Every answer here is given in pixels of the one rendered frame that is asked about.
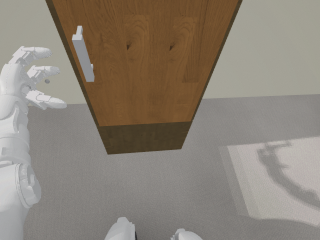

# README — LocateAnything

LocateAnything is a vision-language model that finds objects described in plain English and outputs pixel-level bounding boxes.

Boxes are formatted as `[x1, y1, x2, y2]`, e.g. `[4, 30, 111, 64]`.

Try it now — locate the cupboard door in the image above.
[52, 0, 239, 127]

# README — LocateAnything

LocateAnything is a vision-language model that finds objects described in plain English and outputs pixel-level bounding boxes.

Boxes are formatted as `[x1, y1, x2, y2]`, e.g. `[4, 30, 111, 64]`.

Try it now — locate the left robot thigh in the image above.
[104, 221, 135, 240]

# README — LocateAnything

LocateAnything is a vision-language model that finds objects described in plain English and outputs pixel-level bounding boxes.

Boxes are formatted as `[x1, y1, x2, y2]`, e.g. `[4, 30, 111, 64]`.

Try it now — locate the handle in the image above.
[72, 26, 95, 82]

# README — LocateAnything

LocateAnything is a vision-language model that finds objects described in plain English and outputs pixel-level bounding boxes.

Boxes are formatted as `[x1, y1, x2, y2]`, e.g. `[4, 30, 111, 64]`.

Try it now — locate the robot left forearm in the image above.
[0, 95, 32, 168]

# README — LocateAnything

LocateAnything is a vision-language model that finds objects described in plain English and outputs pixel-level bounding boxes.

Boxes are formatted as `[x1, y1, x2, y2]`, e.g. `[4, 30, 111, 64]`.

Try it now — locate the robot right shin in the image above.
[175, 228, 185, 234]

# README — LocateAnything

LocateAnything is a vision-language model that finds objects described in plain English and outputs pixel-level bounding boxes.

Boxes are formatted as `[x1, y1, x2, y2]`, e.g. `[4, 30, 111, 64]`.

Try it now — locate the robot left upper arm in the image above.
[0, 163, 41, 240]

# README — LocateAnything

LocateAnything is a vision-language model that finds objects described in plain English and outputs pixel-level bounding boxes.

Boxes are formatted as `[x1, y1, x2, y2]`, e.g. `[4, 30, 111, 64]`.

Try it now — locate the robot left hand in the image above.
[0, 46, 67, 110]

